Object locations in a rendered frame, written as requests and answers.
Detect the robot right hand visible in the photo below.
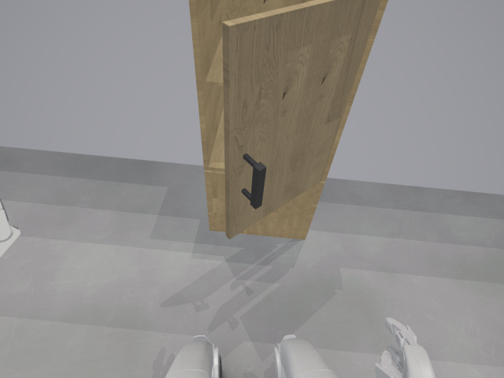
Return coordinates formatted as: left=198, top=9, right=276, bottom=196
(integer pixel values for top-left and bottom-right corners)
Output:
left=375, top=317, right=435, bottom=378

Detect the left robot thigh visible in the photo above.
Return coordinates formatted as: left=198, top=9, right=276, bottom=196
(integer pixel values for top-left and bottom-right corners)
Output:
left=165, top=341, right=220, bottom=378

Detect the handle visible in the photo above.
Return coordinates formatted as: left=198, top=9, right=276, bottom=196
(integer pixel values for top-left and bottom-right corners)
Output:
left=242, top=154, right=266, bottom=209

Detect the cupboard door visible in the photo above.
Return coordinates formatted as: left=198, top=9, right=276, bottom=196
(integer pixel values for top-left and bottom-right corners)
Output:
left=222, top=0, right=381, bottom=239

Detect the robot thigh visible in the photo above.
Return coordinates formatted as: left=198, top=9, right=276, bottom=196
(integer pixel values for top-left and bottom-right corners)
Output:
left=165, top=341, right=220, bottom=378
left=273, top=338, right=338, bottom=378

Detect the right robot thigh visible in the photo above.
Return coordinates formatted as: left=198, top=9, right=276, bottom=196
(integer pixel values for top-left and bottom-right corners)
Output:
left=273, top=338, right=338, bottom=378

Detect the robot left hand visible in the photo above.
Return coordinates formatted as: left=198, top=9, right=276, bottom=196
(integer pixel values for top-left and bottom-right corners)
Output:
left=0, top=199, right=20, bottom=257

